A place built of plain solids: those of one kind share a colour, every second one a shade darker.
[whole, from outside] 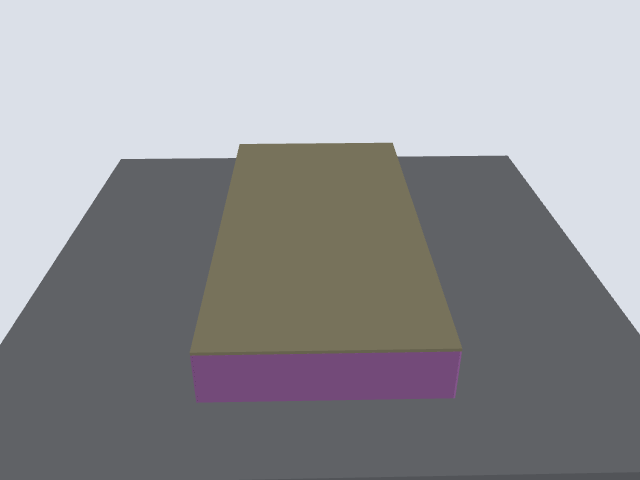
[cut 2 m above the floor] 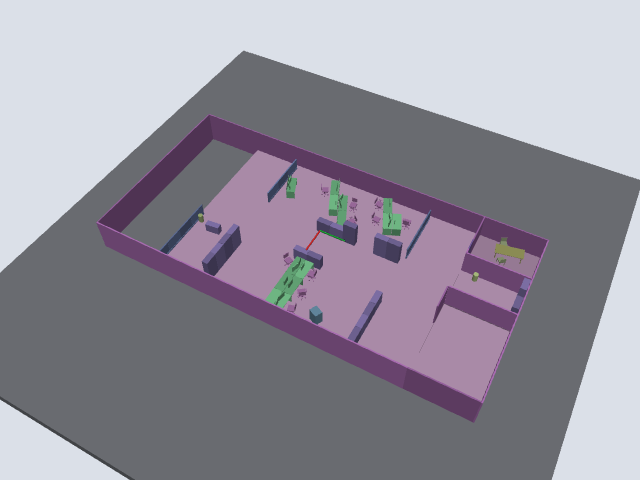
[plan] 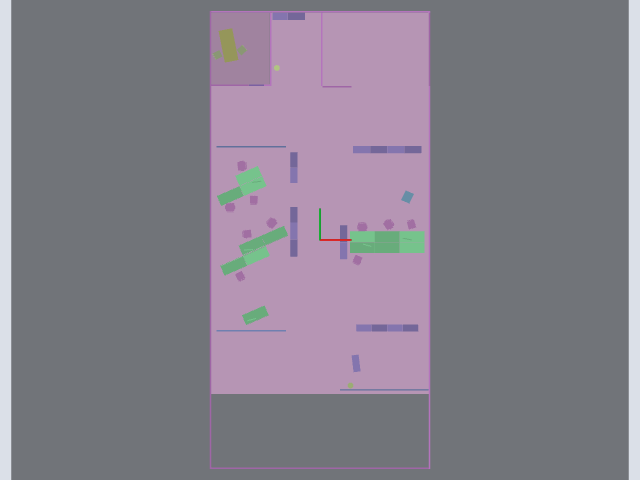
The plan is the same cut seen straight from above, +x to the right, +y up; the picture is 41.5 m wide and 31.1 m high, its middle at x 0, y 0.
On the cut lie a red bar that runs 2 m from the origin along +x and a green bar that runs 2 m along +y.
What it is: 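One storey of an office; an open floor with rows of desks, a band of small rooms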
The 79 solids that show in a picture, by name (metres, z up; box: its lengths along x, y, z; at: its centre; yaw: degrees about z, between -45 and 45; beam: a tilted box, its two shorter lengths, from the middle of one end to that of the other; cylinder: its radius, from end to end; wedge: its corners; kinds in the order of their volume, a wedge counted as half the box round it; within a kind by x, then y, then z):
{
 "floor_1": {"box": [3.8, 4.75, 0.79], "at": [-5.15, 12.36, 0.34]},
 "floor_2": {"box": [3.21, 4.75, 0.79], "at": [-1.54, 12.36, 0.34]},
 "floor_3": {"box": [14.1, 19.96, 0.79], "at": [0.0, 0.0, 0.34]},
 "floor_4": {"box": [0.1, 4.75, 0.79], "at": [0.11, 12.36, 0.34]},
 "floor_5": {"box": [6.89, 4.75, 0.72], "at": [3.6, 12.36, 0.31]},
 "roof_1": {"box": [14.3, 29.66, 0.2], "at": [0.0, 0.0, 3.44]},
 "wall_1": {"box": [0.1, 29.66, 3.39], "at": [-7.1, 0.0, 1.64]},
 "wall_2": {"box": [2.44, 0.1, 2.6], "at": [-5.83, 10.03, 2.04]},
 "wall_3": {"box": [0.1, 4.75, 2.6], "at": [-3.2, 12.36, 2.04]},
 "wall_4": {"box": [14.1, 0.1, 3.39], "at": [0.0, -14.78, 1.64]},
 "wall_5": {"box": [14.1, 0.1, 3.39], "at": [0.0, 14.78, 1.64]},
 "wall_6": {"box": [0.1, 4.75, 2.6], "at": [0.11, 12.36, 2.04]},
 "wall_7": {"box": [1.88, 0.1, 2.6], "at": [1.1, 9.93, 2.04]},
 "wall_8": {"box": [0.1, 29.66, 3.39], "at": [7.1, 0.0, 1.64]},
 "wall_9": {"box": [0.1, 4.75, 3.39], "at": [7.1, 12.36, 1.64]},
 "cabinet_1": {"box": [1.0, 0.47, 1.94], "at": [-2.59, 14.49, 1.71]},
 "cabinet_2": {"box": [0.47, 1.1, 1.12], "at": [-1.7, -0.53, 1.3]},
 "cabinet_3": {"box": [0.47, 1.1, 1.12], "at": [-1.7, 0.58, 1.3]},
 "cabinet_4": {"box": [0.47, 1.0, 1.94], "at": [-1.69, 1.64, 1.71]},
 "cabinet_5": {"box": [0.47, 1.0, 1.94], "at": [-1.69, 4.18, 1.71]},
 "cabinet_6": {"box": [0.47, 1.0, 1.94], "at": [-1.69, 5.19, 1.71]},
 "cabinet_7": {"box": [1.1, 0.47, 1.12], "at": [-1.53, 14.49, 1.3]},
 "cabinet_8": {"box": [0.47, 1.1, 1.12], "at": [1.53, -0.7, 1.3]},
 "cabinet_9": {"box": [0.47, 1.1, 1.12], "at": [1.53, 0.41, 1.3]},
 "cabinet_10": {"box": [0.46, 1.1, 0.73], "at": [2.34, -8.0, 1.1], "yaw": 6.7},
 "cabinet_11": {"box": [1.1, 0.47, 1.12], "at": [2.69, 5.85, 1.3]},
 "cabinet_12": {"box": [1.0, 0.47, 1.94], "at": [2.84, -5.7, 1.71]},
 "cabinet_13": {"box": [1.1, 0.47, 1.12], "at": [3.8, 5.85, 1.3]},
 "cabinet_14": {"box": [1.0, 0.47, 1.94], "at": [3.85, -5.7, 1.71]},
 "cabinet_15": {"box": [1.0, 0.47, 1.94], "at": [4.86, -5.7, 1.71]},
 "cabinet_16": {"box": [1.1, 0.47, 1.12], "at": [4.91, 5.85, 1.3]},
 "cabinet_17": {"box": [1.0, 0.47, 1.94], "at": [5.87, -5.7, 1.71]},
 "cabinet_18": {"box": [1.1, 0.47, 1.12], "at": [6.02, 5.85, 1.3]},
 "desk_1": {"box": [1.6, 0.7, 0.032], "at": [-5.81, 2.85, 1.45], "yaw": 23.6},
 "desk_2": {"box": [1.6, 0.7, 0.032], "at": [-5.59, -1.67, 1.45], "yaw": 23.6},
 "desk_3": {"box": [1.6, 0.7, 0.032], "at": [-4.62, 4.15, 1.45], "yaw": 23.6},
 "desk_4": {"box": [1.6, 0.7, 0.032], "at": [-4.41, -0.36, 1.45], "yaw": 23.6},
 "desk_5": {"box": [1.6, 0.7, 0.032], "at": [-4.34, 3.49, 1.45], "yaw": 23.6},
 "desk_6": {"box": [1.6, 0.7, 0.032], "at": [-4.19, -4.88, 1.45], "yaw": 23.6},
 "desk_7": {"box": [1.6, 0.7, 0.032], "at": [-4.12, -1.02, 1.45], "yaw": 23.6},
 "desk_8": {"box": [0.032, 0.67, 0.7], "at": [-3.9, 4.45, 1.09], "yaw": 23.6},
 "desk_9": {"box": [0.032, 0.67, 0.7], "at": [-3.62, 3.82, 1.09], "yaw": 23.6},
 "desk_10": {"box": [0.032, 0.67, 0.7], "at": [-3.46, -4.58, 1.09], "yaw": 23.6},
 "desk_11": {"box": [0.032, 0.67, 0.7], "at": [-3.41, -0.7, 1.09], "yaw": 23.6},
 "desk_12": {"box": [1.6, 0.7, 0.032], "at": [-2.93, 0.28, 1.45], "yaw": 23.6},
 "desk_13": {"box": [1.6, 0.7, 0.032], "at": [2.74, -0.5, 1.45]},
 "desk_14": {"box": [1.6, 0.7, 0.032], "at": [2.74, 0.22, 1.45]},
 "desk_15": {"box": [1.6, 0.7, 0.032], "at": [4.35, -0.5, 1.45]},
 "desk_16": {"box": [1.6, 0.7, 0.032], "at": [4.35, 0.22, 1.45]},
 "desk_17": {"box": [1.6, 0.7, 0.032], "at": [5.97, -0.5, 1.45]},
 "desk_18": {"box": [1.6, 0.7, 0.032], "at": [5.97, 0.22, 1.45]},
 "guard_1": {"box": [1.42, 0.03, 0.89], "at": [-5.93, -5.89, 1.3]},
 "guard_2": {"box": [4.5, 0.1, 0.12], "at": [-4.45, -5.89, 0.8]},
 "guard_3": {"box": [1.42, 0.03, 0.89], "at": [-4.45, -5.89, 1.3]},
 "guard_4": {"box": [4.5, 0.1, 0.05], "at": [-4.45, -5.89, 1.77]},
 "guard_5": {"box": [4.5, 0.1, 0.05], "at": [-4.45, 6.04, 1.77]},
 "guard_6": {"box": [1.42, 0.03, 0.89], "at": [-2.97, -5.89, 1.3]},
 "guard_7": {"box": [1.36, 0.03, 0.89], "at": [2.03, -9.71, 1.3]},
 "guard_8": {"box": [1.36, 0.03, 0.89], "at": [3.45, -9.71, 1.3]},
 "guard_9": {"box": [5.74, 0.1, 0.12], "at": [4.16, -9.71, 0.8]},
 "guard_10": {"box": [5.74, 0.1, 0.05], "at": [4.16, -9.71, 1.77]},
 "guard_11": {"box": [1.36, 0.03, 0.89], "at": [4.87, -9.71, 1.3]},
 "guard_12": {"box": [1.36, 0.03, 0.89], "at": [6.29, -9.71, 1.3]},
 "copier_1": {"box": [0.59, 0.7, 1.11], "at": [5.67, 2.79, 1.29], "yaw": -25.2},
 "officechair_1": {"box": [0.54, 0.52, 0.08], "at": [-5.82, 2.13, 1.22], "yaw": 0.6},
 "officechair_2": {"box": [0.5, 0.51, 0.08], "at": [-5.17, -2.34, 1.26], "yaw": 28.6},
 "officechair_3": {"box": [0.52, 0.54, 0.08], "at": [-5.08, 4.8, 1.29], "yaw": 5.6},
 "officechair_4": {"box": [0.51, 0.5, 0.08], "at": [-4.71, 0.39, 1.28], "yaw": 6.7},
 "officechair_5": {"box": [0.5, 0.51, 0.08], "at": [-4.29, 2.61, 1.22], "yaw": -1.1},
 "officechair_6": {"box": [0.52, 0.54, 0.08], "at": [-3.12, 1.09, 1.28], "yaw": -43.4},
 "officechair_7": {"box": [0.5, 0.51, 0.08], "at": [2.43, -1.28, 1.22], "yaw": -24.4},
 "officechair_8": {"box": [0.54, 0.52, 0.08], "at": [2.74, 0.82, 1.27], "yaw": 3.8},
 "officechair_9": {"box": [0.52, 0.54, 0.08], "at": [4.44, 0.99, 1.27], "yaw": 36.6},
 "officechair_10": {"box": [0.5, 0.51, 0.08], "at": [5.93, 0.99, 1.21], "yaw": 16.4},
 "bin_1": {"cylinder": 0.19, "from": [-2.8, 11.15, 0.74], "to": [-2.8, 11.15, 1.39]},
 "bin_2": {"cylinder": 0.19, "from": [1.98, -9.43, 0.74], "to": [1.98, -9.43, 1.39]},
 "meetingtable_1": {"box": [0.9, 2.1, 0.032], "at": [-5.93, 12.61, 1.45], "yaw": 11.2},
 "visitorchair_1": {"box": [0.51, 0.48, 0.04], "at": [-6.65, 11.99, 1.21], "yaw": 27.4},
 "visitorchair_2": {"box": [0.51, 0.48, 0.04], "at": [-5.06, 12.3, 1.21], "yaw": 40.7}
}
